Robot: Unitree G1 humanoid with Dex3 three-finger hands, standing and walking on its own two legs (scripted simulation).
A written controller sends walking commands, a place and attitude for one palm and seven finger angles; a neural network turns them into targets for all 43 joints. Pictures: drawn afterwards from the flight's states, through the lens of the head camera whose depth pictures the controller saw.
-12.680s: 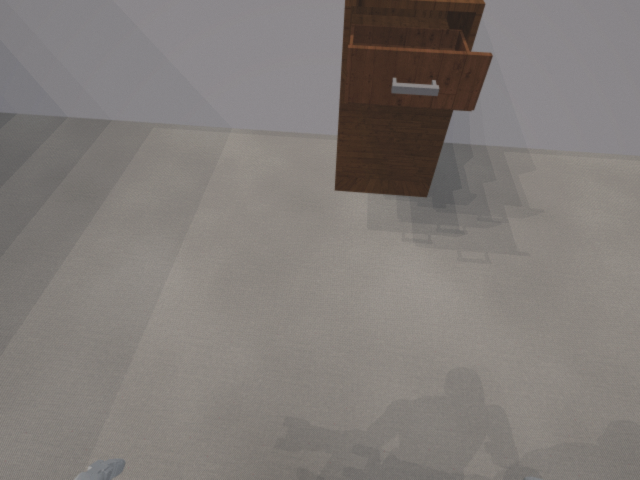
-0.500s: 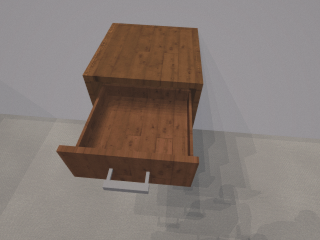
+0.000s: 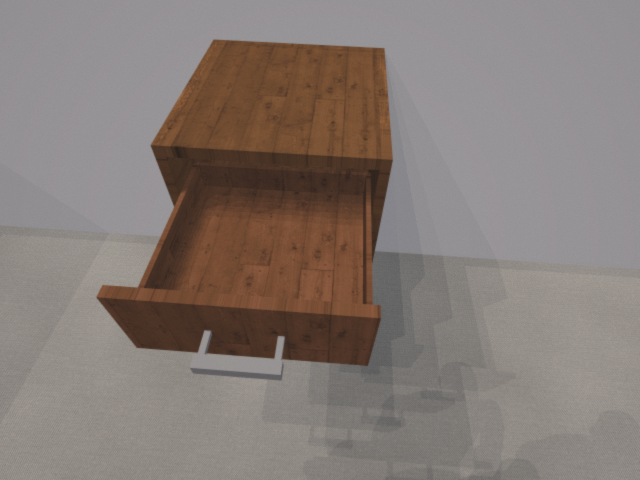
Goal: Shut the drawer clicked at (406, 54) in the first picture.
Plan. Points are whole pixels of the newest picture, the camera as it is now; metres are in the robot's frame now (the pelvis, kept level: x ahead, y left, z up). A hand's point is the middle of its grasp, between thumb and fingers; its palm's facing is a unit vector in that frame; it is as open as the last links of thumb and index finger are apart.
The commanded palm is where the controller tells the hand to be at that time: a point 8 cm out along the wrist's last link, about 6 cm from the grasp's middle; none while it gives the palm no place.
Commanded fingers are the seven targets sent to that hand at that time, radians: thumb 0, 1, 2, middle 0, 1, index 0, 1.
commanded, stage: raise the hand and make a fist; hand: left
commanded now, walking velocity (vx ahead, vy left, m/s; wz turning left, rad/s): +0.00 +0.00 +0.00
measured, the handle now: (240, 353) +0.30 +0.14 -0.06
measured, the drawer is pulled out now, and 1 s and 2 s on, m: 0.30 0.30 0.30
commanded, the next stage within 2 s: bring the fist close to the handle in 1.86 s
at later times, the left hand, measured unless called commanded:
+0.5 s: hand out of the picture +0.11 +0.14 -0.04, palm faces +0.05 -1.00 +0.00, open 5.3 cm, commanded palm +0.09 +0.19 -0.03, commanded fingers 0.00 0.90 0.90 -0.76 -0.91 -0.76 -0.91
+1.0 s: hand out of the picture +0.13 +0.12 +0.00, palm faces -0.01 -1.00 -0.01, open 3.2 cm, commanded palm +0.08 +0.18 +0.01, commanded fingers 0.00 0.90 0.90 -1.26 -1.45 -1.26 -1.45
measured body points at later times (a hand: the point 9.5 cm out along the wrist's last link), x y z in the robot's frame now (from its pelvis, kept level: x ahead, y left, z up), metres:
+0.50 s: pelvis -0.04 -0.02 -0.09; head +0.00 -0.01 +0.35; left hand +0.11 +0.19 -0.03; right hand +0.23 -0.21 -0.12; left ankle -0.02 +0.10 -0.74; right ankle +0.00 -0.08 -0.74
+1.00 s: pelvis -0.02 +0.00 -0.08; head +0.03 -0.01 +0.37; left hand +0.12 +0.18 +0.00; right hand +0.17 -0.24 -0.14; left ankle -0.02 +0.10 -0.74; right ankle +0.00 -0.08 -0.74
